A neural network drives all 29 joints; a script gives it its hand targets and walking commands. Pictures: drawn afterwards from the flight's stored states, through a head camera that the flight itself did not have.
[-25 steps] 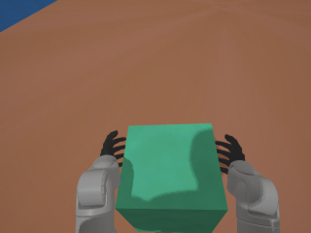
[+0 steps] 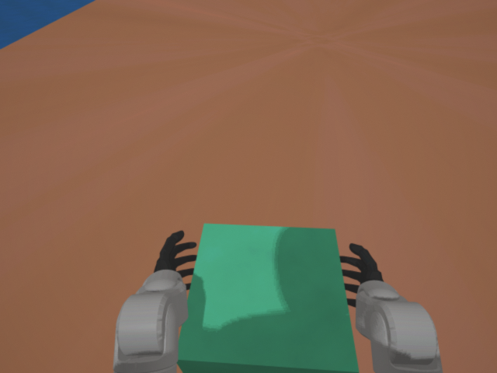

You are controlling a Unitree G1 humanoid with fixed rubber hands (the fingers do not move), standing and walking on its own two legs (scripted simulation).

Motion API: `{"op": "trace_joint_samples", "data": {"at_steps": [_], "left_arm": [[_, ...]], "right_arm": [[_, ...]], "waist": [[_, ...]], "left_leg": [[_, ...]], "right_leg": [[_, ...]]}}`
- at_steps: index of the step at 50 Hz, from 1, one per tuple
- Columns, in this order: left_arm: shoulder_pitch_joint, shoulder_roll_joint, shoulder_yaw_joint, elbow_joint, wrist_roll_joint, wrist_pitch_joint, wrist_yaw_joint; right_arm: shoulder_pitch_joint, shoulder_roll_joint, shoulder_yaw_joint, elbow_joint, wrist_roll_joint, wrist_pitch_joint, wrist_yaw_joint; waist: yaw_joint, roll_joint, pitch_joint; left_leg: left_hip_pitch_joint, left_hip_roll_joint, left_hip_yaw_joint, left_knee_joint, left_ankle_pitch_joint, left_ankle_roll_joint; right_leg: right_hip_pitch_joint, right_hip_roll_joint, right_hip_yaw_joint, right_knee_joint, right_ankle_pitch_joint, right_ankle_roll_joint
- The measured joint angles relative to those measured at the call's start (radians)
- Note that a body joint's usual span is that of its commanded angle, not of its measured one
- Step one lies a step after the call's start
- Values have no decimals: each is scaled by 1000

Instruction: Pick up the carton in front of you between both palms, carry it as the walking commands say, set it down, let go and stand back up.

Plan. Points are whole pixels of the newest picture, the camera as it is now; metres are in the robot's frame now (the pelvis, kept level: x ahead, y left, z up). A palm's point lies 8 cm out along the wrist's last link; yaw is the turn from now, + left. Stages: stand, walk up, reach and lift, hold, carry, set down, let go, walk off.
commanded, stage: carry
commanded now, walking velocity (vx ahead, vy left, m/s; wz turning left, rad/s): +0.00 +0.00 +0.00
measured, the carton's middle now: (265, 320) +0.25 +0.00 -0.02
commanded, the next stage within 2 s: none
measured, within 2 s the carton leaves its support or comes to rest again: neither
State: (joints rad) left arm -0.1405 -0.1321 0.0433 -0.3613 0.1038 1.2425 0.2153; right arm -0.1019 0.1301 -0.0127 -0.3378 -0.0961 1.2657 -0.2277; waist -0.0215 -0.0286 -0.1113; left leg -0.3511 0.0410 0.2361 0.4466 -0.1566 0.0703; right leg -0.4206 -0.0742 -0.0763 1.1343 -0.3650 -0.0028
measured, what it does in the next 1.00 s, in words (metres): walks ahead: right foot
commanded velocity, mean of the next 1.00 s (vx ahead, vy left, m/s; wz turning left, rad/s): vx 0.00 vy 0.00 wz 0.00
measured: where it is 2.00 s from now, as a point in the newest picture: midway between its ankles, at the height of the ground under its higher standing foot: outside the picture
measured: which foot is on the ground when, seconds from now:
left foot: down 0.00-1.00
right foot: up 0.00-0.24, down 0.26-1.00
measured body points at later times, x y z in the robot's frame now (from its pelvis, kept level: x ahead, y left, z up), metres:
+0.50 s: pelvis +0.21 -0.02 +0.00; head +0.20 -0.03 +0.45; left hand +0.48 +0.14 +0.10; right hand +0.49 -0.15 +0.08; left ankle +0.06 +0.09 -0.73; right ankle +0.25 -0.11 -0.74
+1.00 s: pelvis +0.20 +0.01 -0.01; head +0.18 +0.01 +0.44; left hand +0.46 +0.18 +0.09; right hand +0.48 -0.12 +0.08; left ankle +0.06 +0.08 -0.74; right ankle +0.25 -0.11 -0.74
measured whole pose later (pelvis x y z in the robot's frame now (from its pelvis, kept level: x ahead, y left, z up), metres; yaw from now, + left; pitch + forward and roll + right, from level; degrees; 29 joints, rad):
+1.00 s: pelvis +0.20 +0.01 -0.01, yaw +5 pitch +3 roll -2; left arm -0.17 -0.14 0.04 -0.38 0.11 1.22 0.21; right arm -0.14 0.13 -0.03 -0.39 -0.11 1.28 -0.24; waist 0.00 0.02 -0.12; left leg -0.10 0.07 0.17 0.53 -0.48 0.00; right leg -0.40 -0.08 -0.20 0.58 -0.23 0.00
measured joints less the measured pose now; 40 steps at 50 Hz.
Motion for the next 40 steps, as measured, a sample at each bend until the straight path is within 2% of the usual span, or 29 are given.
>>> {"op": "trace_joint_samples", "data": {"at_steps": [4, 7, 12, 13, 15, 17, 18, 19, 23, 30, 35, 40], "left_arm": [[-6, -2, -12, 6, 14, -46, -13], [2, -1, -15, -20, 14, -64, -13], [7, 0, -9, -88, -5, -46, -1], [3, -1, -8, -92, -7, -40, 0], [-12, -2, -10, -63, -10, -37, 0], [-30, -5, -6, -28, -12, -26, -4], [-37, -5, -2, -13, -10, -21, -7], [-42, -6, 2, -2, -9, -17, -10], [-60, -9, 15, 14, -4, -23, -18], [-50, -8, 10, -21, -3, -42, -10], [-45, -7, 2, -35, -3, -42, -5], [-27, -4, -4, -37, -2, -32, -1]], "right_arm": [[-1, 0, -9, -13, 0, -29, -4], [-10, 0, -9, -31, 3, -40, -3], [-19, 1, 6, -86, 1, -19, -6], [-23, 1, 6, -92, -2, -12, -6], [-37, 1, -13, -85, -5, 3, -5], [-38, 2, -22, -77, -9, 23, -9], [-39, 2, -24, -70, -11, 31, -11], [-40, 2, -24, -64, -13, 36, -13], [-58, 4, -29, -49, -15, 32, -16], [-63, 5, -27, -56, -7, 3, -14], [-58, 5, -25, -63, -7, -3, -10], [-43, 3, -15, -54, -8, 0, -8]], "waist": [[-6, 16, 22], [2, 18, 23], [21, 13, 9], [24, 12, 0], [31, 63, -12], [31, 81, -20], [30, 83, -22], [29, 83, -24], [26, 71, -15], [27, 43, 2], [25, 36, -4], [28, 38, -8]], "left_leg": [[95, 0, -15, -94, -6, -8], [149, 2, -20, -109, -43, -23], [220, 0, -27, -19, -176, -61], [224, 0, -32, 23, -217, -71], [211, 35, -64, 97, -248, -89], [213, 42, -95, 108, -264, -101], [224, 42, -104, 81, -260, -105], [239, 41, -110, 49, -249, -108], [268, 36, -113, -16, -251, -113], [238, 30, -107, 45, -239, -117], [261, 21, -100, 6, -257, -102], [251, 25, -82, 70, -287, -92]], "right_leg": [[-108, -5, -29, -246, 48, 7], [-127, -5, -50, -438, 138, 14], [-28, 8, -106, -687, 375, 24], [5, 8, -113, -713, 384, 3], [16, 35, -134, -675, 275, -48], [27, 41, -146, -658, 226, -64], [32, 39, -147, -660, 236, -41], [38, 38, -148, -661, 229, -35], [34, 34, -152, -643, 181, -51], [30, 22, -135, -625, 168, -39], [20, 12, -122, -600, 163, -23], [33, 6, -119, -585, 137, -7]]}}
